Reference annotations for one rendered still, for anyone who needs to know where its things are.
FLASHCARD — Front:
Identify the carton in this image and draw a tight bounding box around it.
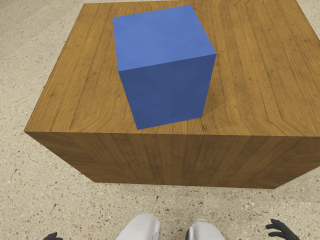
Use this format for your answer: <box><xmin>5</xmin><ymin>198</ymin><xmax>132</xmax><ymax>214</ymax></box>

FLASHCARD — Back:
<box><xmin>112</xmin><ymin>4</ymin><xmax>217</xmax><ymax>130</ymax></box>

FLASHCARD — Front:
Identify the pedestal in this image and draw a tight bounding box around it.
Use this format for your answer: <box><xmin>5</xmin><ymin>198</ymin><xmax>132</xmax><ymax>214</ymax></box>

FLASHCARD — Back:
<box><xmin>24</xmin><ymin>0</ymin><xmax>320</xmax><ymax>189</ymax></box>

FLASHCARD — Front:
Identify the right robot hand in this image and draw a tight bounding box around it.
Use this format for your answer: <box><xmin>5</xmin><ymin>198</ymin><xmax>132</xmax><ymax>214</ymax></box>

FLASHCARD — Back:
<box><xmin>265</xmin><ymin>219</ymin><xmax>300</xmax><ymax>240</ymax></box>

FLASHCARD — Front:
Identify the robot left thigh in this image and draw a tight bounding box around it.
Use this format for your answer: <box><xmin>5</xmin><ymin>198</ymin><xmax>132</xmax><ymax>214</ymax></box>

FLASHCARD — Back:
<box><xmin>116</xmin><ymin>214</ymin><xmax>160</xmax><ymax>240</ymax></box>

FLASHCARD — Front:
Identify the robot thigh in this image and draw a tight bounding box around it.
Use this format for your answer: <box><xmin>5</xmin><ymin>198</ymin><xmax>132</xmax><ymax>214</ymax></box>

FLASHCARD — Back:
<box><xmin>116</xmin><ymin>214</ymin><xmax>160</xmax><ymax>240</ymax></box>
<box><xmin>188</xmin><ymin>222</ymin><xmax>225</xmax><ymax>240</ymax></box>

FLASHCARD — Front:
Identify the robot right thigh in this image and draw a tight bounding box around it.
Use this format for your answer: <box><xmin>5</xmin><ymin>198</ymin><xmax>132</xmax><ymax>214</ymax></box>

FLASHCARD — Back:
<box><xmin>188</xmin><ymin>222</ymin><xmax>225</xmax><ymax>240</ymax></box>

